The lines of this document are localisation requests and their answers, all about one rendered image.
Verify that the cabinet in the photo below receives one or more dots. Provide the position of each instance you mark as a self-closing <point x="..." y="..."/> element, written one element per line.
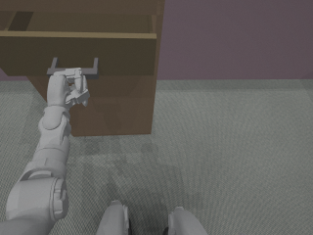
<point x="118" y="104"/>

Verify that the robot left upper arm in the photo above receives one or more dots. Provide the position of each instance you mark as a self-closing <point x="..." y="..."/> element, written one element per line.
<point x="35" y="206"/>

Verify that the robot thigh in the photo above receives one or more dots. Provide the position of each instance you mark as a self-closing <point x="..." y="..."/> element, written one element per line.
<point x="183" y="222"/>
<point x="115" y="221"/>

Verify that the handle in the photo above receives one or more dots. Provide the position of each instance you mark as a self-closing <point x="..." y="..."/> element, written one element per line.
<point x="90" y="73"/>

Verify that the drawer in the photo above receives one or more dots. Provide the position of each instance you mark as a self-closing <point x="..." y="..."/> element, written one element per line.
<point x="125" y="44"/>

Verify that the left robot hand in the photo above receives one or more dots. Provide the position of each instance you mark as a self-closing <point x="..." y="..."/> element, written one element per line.
<point x="58" y="89"/>

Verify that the right robot thigh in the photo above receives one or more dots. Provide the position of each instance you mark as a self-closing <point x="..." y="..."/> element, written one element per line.
<point x="183" y="222"/>

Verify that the left robot thigh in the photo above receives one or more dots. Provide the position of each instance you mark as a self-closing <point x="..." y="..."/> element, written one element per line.
<point x="115" y="221"/>

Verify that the robot left forearm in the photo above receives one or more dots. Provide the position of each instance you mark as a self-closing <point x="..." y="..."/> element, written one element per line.
<point x="51" y="154"/>

